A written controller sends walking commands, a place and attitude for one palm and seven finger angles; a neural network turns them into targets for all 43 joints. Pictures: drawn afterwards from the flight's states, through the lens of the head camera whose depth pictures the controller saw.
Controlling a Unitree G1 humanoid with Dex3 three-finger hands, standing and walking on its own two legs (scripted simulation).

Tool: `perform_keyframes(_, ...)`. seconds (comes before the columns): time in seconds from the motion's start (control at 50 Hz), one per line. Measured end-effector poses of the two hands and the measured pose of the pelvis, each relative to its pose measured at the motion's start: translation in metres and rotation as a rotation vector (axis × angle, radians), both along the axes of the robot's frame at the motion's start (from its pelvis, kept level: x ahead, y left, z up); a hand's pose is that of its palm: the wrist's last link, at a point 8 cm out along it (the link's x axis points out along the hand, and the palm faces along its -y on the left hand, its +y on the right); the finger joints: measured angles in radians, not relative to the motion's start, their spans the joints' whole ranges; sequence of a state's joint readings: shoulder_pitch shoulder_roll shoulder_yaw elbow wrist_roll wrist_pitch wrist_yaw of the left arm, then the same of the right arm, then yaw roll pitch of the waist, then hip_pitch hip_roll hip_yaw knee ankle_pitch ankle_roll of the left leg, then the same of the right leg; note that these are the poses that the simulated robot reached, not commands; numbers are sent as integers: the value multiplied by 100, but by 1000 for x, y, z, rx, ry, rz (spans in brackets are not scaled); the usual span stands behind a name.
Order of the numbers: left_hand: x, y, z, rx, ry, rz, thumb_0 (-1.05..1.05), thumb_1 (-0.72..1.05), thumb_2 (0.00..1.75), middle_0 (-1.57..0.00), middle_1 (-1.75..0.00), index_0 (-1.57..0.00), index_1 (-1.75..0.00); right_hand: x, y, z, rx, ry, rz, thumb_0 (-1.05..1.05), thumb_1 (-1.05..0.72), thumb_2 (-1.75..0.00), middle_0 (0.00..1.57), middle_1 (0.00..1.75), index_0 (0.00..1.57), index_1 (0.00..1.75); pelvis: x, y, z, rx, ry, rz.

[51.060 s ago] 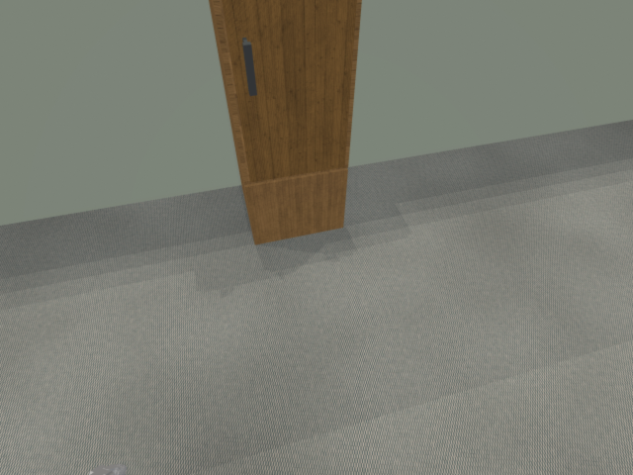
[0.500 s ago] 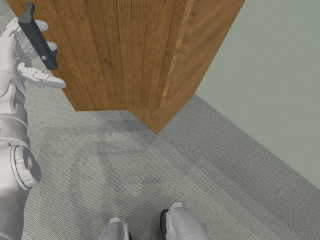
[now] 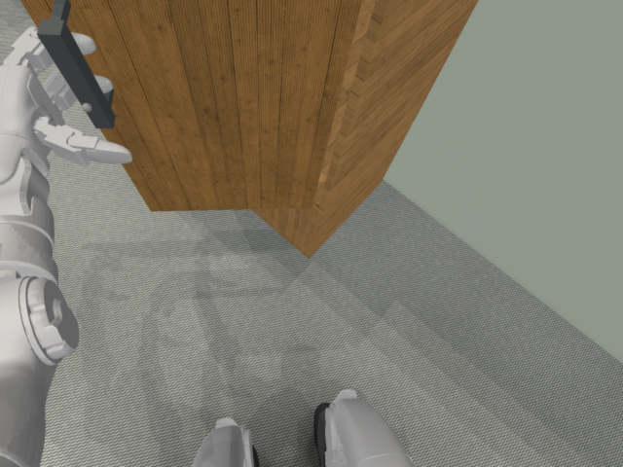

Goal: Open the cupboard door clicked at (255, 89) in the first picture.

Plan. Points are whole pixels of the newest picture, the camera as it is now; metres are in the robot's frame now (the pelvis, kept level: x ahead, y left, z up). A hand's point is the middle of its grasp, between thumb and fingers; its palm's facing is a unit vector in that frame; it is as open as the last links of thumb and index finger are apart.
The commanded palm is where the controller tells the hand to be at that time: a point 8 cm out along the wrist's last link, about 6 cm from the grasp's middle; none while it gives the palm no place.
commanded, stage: close the thumb around the handle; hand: left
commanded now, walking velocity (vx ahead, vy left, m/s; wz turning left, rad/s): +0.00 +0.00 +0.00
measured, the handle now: (85, 68) +0.59 +0.21 +0.08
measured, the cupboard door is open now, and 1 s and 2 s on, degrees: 46 49 95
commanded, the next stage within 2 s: pull the door open along its arc in 0.58 s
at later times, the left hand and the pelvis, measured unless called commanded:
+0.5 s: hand (89, 105) +0.53 +0.21 +0.08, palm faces -0.08 -1.00 -0.01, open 6.3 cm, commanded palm +0.52 +0.25 +0.08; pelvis +0.01 +0.01 +0.00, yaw -1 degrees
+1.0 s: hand (99, 126) +0.50 +0.19 +0.08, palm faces -0.05 -1.00 -0.03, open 6.0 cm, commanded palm +0.45 +0.24 +0.08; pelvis +0.01 +0.00 +0.01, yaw -1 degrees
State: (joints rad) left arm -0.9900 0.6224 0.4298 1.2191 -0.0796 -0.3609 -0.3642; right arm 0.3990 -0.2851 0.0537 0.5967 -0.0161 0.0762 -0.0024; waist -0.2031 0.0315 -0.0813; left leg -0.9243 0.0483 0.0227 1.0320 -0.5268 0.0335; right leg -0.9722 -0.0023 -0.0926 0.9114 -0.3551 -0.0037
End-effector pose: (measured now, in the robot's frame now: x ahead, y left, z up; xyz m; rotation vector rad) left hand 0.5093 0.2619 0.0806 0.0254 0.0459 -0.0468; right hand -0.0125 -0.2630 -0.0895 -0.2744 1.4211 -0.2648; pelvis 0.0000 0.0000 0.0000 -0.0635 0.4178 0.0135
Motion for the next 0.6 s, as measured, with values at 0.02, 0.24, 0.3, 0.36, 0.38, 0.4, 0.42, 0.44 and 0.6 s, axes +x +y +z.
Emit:
perform_keyframes(0.02,0,0,0,-3,2,1,-1,-42,33,-31,-121,-31,-121,-1,0,0,0,3,-1,0,-91,-90,20,30,20,30,0,0,0,0,1,-1)
perform_keyframes(0.24,7,4,-4,-4,20,9,-1,5,53,-34,-126,-34,-126,-15,5,2,-3,28,-24,0,-91,-90,20,30,20,30,-1,2,-1,-4,10,-8)
perform_keyframes(0.3,8,7,-4,1,12,8,-1,21,60,-36,-128,-35,-128,-18,7,3,-3,36,-29,0,-91,-90,20,30,20,30,0,3,-1,-5,14,-9)
perform_keyframes(0.36,8,9,-3,-2,1,4,0,37,67,-37,-129,-37,-130,-19,9,4,0,46,-33,0,-91,-90,20,30,20,30,1,4,-1,-6,15,-11)
perform_keyframes(0.38,8,10,-2,-3,0,2,0,43,70,-37,-130,-37,-130,-19,9,4,1,48,-33,0,-91,-90,20,30,20,30,2,5,0,-7,14,-11)
perform_keyframes(0.4,8,8,-2,-1,1,-8,0,48,72,-37,-131,-37,-131,-19,10,4,3,51,-33,0,-91,-90,20,30,20,30,3,5,0,-7,14,-9)
perform_keyframes(0.42,7,6,-2,1,1,-23,0,51,73,-38,-131,-38,-131,-19,11,4,5,53,-32,0,-91,-90,20,30,20,30,3,6,0,-8,14,-8)
perform_keyframes(0.44,7,4,-2,-1,3,-33,-1,55,75,-38,-132,-38,-132,-18,11,4,7,54,-31,0,-91,-90,20,30,20,30,4,6,1,-8,13,-7)
perform_keyframes(0.6,7,-4,-3,-12,5,-10,-1,63,80,-33,-132,-38,-134,-7,12,3,10,15,-25,0,-91,-90,20,30,20,30,5,7,1,-7,5,-7)
